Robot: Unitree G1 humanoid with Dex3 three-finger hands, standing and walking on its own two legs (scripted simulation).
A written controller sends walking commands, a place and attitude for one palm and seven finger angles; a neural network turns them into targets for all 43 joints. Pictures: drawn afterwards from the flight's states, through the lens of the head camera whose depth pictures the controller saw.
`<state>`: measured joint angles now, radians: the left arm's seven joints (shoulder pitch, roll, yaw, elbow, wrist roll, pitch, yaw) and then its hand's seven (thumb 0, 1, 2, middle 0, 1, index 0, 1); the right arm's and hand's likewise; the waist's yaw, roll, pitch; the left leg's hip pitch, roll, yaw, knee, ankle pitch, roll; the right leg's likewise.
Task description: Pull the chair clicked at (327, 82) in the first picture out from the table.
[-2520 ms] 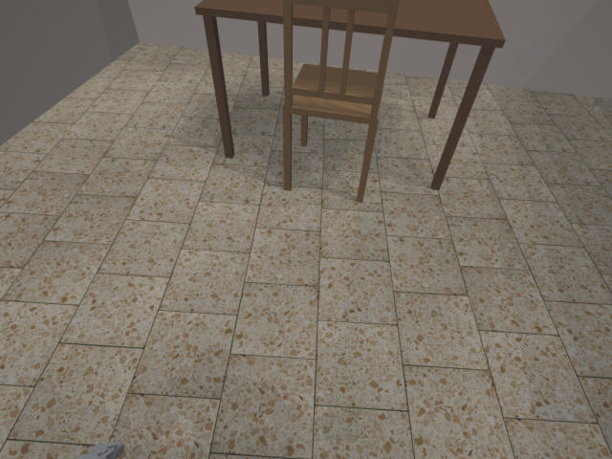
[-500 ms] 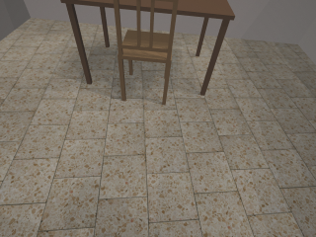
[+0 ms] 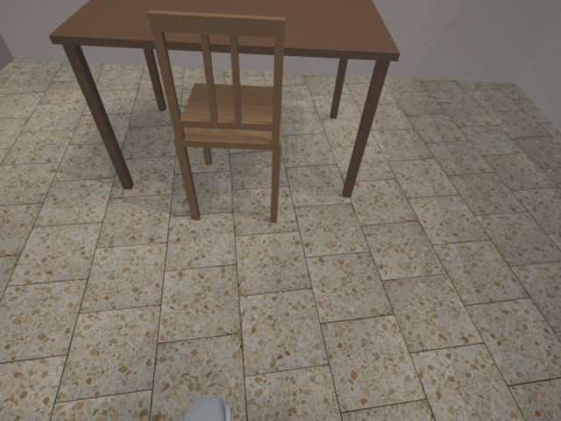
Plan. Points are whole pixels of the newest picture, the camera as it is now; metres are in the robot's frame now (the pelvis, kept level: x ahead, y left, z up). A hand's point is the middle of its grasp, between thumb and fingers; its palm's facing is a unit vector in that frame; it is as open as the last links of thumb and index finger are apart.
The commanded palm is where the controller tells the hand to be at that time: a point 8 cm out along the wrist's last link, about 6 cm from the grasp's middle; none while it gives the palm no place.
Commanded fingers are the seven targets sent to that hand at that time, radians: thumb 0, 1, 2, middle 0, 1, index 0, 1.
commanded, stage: walk to a spot facing it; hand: left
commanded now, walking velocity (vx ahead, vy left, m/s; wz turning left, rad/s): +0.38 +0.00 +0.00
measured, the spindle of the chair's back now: (209, 80) +1.09 +0.26 -0.07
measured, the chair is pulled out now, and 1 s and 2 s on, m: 0.00 0.00 0.00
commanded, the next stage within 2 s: turn to face it in 0.56 s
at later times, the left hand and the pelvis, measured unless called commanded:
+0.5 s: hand (146, 354) +0.26 +0.25 -0.17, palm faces -0.04 -0.99 -0.14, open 7.4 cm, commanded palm none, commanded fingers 0.00 0.90 0.90 -0.20 -0.30 -0.20 -0.30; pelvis +0.22 +0.07 +0.01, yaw -7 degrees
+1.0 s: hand (222, 242) +0.51 +0.14 -0.16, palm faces -0.18 -0.97 -0.18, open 7.2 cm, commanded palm none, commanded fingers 0.00 0.90 0.90 -0.20 -0.30 -0.20 -0.30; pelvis +0.36 +0.00 +0.00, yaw -10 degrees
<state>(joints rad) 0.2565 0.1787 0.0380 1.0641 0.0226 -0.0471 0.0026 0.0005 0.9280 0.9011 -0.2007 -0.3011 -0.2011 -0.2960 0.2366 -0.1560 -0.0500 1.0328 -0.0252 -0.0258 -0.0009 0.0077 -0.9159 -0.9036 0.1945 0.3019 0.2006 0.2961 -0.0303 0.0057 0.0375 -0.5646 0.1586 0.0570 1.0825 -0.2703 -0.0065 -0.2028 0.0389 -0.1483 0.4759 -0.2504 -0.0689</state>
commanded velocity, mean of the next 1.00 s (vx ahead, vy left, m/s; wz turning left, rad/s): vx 0.17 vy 0.00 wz -0.13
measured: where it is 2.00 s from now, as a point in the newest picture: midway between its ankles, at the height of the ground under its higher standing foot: (269, 351)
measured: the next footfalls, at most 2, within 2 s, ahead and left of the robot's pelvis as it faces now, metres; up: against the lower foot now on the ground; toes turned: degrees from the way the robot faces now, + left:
left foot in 0.20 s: +0.22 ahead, +0.15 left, +0.00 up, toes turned +11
right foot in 0.74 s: +0.43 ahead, -0.10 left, +0.00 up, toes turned -22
